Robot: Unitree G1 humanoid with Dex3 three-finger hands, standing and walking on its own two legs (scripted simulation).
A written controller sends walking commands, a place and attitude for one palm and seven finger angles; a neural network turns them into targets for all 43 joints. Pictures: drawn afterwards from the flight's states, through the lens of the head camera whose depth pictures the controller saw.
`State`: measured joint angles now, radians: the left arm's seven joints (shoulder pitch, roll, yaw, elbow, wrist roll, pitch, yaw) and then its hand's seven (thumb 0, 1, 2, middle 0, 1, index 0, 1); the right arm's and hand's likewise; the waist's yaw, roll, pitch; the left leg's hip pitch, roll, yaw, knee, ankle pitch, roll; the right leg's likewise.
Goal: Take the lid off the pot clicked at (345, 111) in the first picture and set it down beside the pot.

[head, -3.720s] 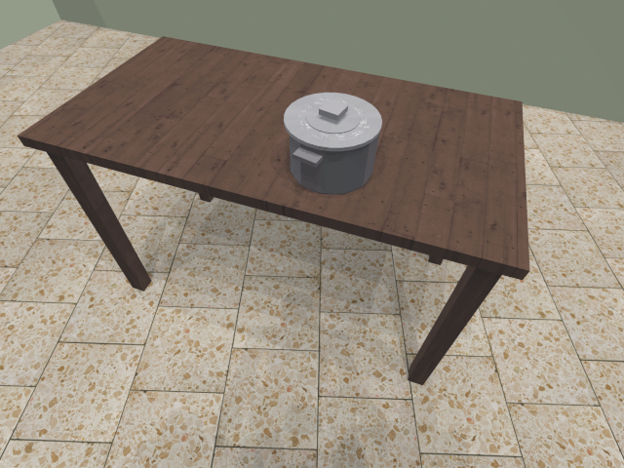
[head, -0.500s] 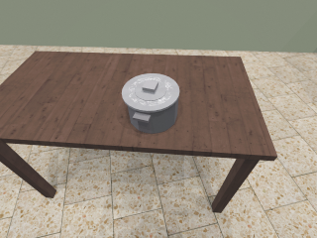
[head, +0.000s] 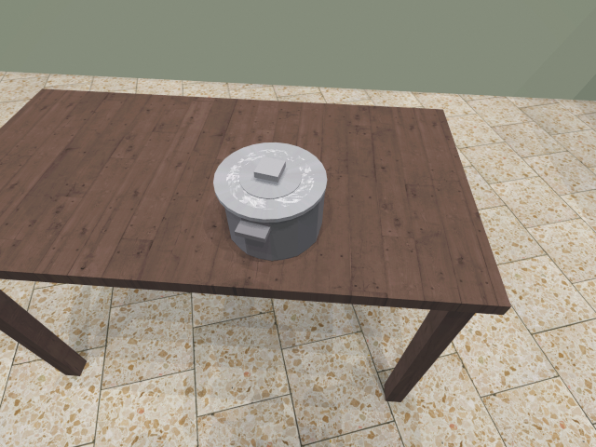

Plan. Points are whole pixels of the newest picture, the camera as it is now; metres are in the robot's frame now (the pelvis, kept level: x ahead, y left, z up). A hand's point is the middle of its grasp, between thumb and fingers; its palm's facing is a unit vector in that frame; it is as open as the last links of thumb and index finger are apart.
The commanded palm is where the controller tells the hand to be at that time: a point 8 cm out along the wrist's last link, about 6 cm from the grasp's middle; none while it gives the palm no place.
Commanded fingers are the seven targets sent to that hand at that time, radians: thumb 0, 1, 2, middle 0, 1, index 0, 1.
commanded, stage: look again from close up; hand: left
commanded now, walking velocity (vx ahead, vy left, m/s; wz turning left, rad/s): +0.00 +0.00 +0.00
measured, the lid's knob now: (270, 169) +0.53 +0.08 +0.07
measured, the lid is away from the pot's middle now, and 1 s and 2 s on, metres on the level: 0.00 0.00 0.00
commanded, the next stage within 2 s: lift the closed hand beside the body in 1.14 s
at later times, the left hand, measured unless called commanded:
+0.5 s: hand out of the picture +0.01 +0.15 -0.18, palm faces +0.01 -0.99 -0.17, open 7.4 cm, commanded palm none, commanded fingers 0.00 0.90 0.90 -0.20 -0.30 -0.20 -0.30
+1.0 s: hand out of the picture +0.00 +0.13 -0.18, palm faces +0.01 -0.99 -0.16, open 7.4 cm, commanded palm none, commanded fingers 0.00 0.90 0.90 -0.20 -0.30 -0.20 -0.30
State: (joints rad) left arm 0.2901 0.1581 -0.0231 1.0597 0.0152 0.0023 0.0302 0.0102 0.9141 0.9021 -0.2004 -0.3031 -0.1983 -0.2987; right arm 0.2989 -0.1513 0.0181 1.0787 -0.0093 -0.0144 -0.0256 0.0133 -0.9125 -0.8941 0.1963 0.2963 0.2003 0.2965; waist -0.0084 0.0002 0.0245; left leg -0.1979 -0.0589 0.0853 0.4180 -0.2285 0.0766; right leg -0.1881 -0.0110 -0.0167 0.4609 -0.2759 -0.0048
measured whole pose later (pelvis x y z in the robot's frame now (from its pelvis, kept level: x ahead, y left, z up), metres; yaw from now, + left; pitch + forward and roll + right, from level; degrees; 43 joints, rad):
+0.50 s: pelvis +0.02 -0.01 +0.00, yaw +0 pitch -1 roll +0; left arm 0.31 0.14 -0.03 1.09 0.01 -0.01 0.04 0.01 0.91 0.90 -0.20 -0.30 -0.20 -0.30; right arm 0.27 -0.15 0.02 1.12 -0.01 -0.03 -0.04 0.01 -0.92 -0.89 0.20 0.30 0.20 0.30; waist 0.00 -0.01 0.02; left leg -0.14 -0.04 0.07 0.40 -0.26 0.06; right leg -0.12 0.01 -0.02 0.43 -0.30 -0.02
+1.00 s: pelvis +0.03 -0.02 +0.00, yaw +0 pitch +0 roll +0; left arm 0.33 0.14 -0.03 1.10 0.01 -0.01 0.04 0.01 0.91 0.90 -0.20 -0.30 -0.20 -0.30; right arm 0.29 -0.12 0.02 1.15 0.00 -0.02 -0.04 0.01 -0.91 -0.89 0.20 0.30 0.20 0.30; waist 0.00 -0.02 0.03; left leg -0.14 -0.03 0.07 0.40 -0.26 0.04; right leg -0.11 0.02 -0.03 0.41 -0.29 -0.04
